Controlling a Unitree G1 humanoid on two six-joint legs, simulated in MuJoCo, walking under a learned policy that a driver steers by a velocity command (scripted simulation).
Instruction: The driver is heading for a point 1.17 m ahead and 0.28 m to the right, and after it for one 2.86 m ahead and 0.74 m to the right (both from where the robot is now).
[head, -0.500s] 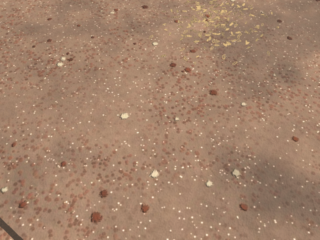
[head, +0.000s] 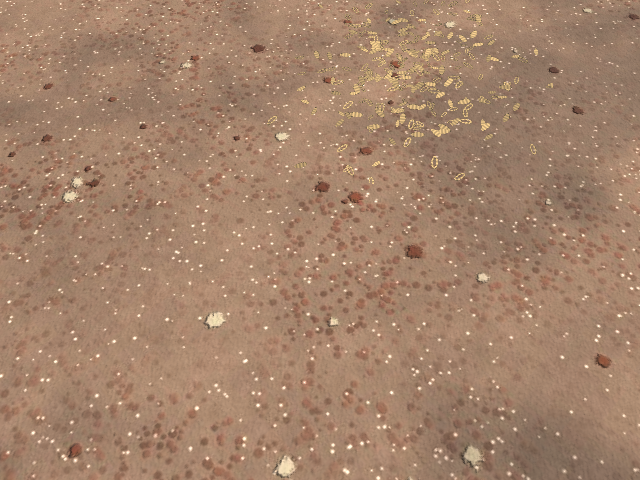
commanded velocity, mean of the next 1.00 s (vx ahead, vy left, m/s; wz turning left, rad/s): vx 0.50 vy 0.00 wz -0.08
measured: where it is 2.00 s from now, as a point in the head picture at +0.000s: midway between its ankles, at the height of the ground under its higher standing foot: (377, 243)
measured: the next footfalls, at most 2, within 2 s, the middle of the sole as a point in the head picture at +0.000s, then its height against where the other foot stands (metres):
left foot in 0.46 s outside the picture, level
right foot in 1.04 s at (359, 364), level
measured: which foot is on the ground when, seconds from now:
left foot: up 0.00-0.44, down 0.46-1.00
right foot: down 0.00-0.48, up 0.50-1.00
